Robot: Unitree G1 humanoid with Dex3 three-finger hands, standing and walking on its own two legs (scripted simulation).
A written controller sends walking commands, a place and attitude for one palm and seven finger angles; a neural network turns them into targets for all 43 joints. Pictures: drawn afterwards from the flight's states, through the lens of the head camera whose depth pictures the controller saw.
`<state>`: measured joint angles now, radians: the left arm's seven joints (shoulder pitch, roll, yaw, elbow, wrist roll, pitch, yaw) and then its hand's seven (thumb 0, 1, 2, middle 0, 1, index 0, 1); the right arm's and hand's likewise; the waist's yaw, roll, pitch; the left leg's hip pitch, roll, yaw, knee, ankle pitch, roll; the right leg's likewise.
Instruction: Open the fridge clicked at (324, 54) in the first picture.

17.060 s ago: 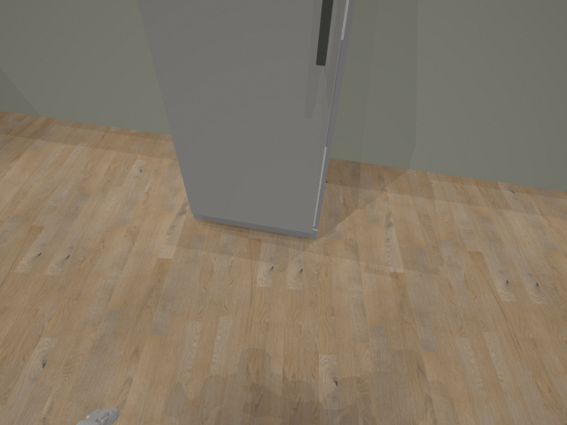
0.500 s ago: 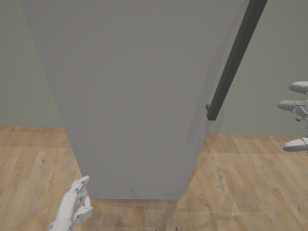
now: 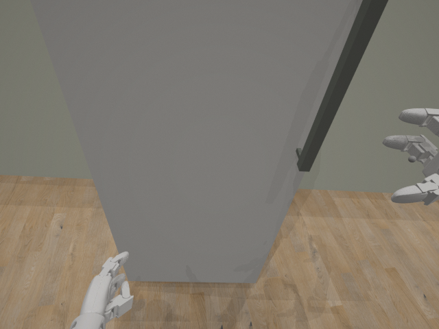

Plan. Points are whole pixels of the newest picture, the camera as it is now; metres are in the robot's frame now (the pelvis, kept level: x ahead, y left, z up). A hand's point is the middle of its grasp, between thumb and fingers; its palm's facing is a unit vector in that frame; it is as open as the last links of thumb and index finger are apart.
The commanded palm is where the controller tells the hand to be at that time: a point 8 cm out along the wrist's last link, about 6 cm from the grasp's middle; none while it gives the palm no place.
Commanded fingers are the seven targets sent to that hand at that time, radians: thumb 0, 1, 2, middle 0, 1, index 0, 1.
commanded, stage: move the hooked fingers beside the handle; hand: right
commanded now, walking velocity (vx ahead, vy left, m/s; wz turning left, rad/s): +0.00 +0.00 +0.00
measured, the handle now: (328, 92) +0.46 -0.18 +0.25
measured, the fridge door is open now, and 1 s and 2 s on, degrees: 0 0 0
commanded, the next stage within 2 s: none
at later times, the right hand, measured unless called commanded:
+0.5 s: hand (389, 145) +0.35 -0.25 +0.23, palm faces +0.05 +1.00 -0.07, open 14.0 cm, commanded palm +0.31 -0.30 +0.24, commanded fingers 0.00 0.50 -0.30 0.30 1.20 0.30 1.20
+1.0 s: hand (370, 132) +0.39 -0.24 +0.23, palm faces +0.05 +1.00 -0.05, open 14.0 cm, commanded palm +0.35 -0.29 +0.23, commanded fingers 0.00 0.50 -0.30 0.30 1.20 0.30 1.20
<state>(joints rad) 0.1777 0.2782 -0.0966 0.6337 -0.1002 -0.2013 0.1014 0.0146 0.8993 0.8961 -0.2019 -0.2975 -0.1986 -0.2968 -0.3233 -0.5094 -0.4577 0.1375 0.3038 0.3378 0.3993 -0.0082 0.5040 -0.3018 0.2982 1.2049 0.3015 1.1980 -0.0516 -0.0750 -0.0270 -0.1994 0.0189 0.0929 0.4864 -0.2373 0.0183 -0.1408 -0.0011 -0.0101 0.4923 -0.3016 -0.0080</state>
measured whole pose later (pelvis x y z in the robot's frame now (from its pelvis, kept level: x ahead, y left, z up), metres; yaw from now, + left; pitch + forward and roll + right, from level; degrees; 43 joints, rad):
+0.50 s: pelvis +0.01 -0.01 +0.00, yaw +1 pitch -1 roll +0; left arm 0.19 0.27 -0.09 0.63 -0.10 -0.18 0.10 0.01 0.90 0.90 -0.20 -0.30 -0.20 -0.30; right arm -0.40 -0.48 -0.42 0.21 0.27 0.32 0.35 -0.01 0.50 -0.30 0.30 1.20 0.30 1.20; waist -0.04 -0.07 -0.03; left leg -0.21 0.02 0.08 0.48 -0.24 0.01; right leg -0.15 0.00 -0.02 0.48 -0.30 -0.02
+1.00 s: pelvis +0.01 -0.01 +0.00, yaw +1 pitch +0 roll +0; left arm 0.21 0.28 -0.08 0.63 -0.10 -0.14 0.10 0.01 0.90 0.90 -0.20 -0.30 -0.20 -0.30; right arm -0.52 -0.47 -0.38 0.37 0.24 0.29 0.31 -0.01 0.50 -0.30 0.30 1.20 0.30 1.20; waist -0.01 -0.06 -0.04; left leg -0.22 0.02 0.07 0.46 -0.23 0.01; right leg -0.16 0.00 -0.03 0.46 -0.30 -0.01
